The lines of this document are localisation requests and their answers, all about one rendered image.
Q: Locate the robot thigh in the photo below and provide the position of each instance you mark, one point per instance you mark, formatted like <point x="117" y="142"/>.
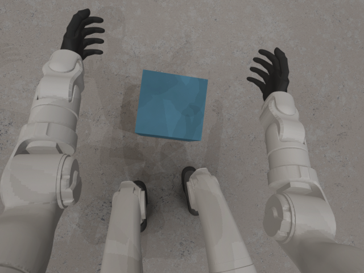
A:
<point x="122" y="252"/>
<point x="225" y="249"/>

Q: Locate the left robot hand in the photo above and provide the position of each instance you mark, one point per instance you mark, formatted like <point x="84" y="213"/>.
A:
<point x="74" y="38"/>

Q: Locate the robot left forearm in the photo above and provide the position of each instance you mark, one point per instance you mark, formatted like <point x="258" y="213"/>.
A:
<point x="51" y="127"/>

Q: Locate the right robot upper arm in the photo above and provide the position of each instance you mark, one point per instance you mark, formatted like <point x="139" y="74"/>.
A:
<point x="304" y="227"/>

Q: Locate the left robot upper arm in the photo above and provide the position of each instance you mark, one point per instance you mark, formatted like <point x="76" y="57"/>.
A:
<point x="36" y="190"/>

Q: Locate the right robot hand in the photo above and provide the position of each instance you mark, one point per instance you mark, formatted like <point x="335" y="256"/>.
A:
<point x="278" y="71"/>

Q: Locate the robot right forearm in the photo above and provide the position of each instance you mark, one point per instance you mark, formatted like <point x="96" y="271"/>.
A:
<point x="287" y="151"/>

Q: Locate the robot left thigh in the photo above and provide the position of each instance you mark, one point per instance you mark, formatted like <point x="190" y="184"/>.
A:
<point x="122" y="252"/>

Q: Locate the carton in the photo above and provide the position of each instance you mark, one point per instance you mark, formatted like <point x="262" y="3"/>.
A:
<point x="171" y="106"/>

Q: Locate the robot right thigh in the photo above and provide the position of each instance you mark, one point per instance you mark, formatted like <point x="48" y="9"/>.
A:
<point x="225" y="249"/>

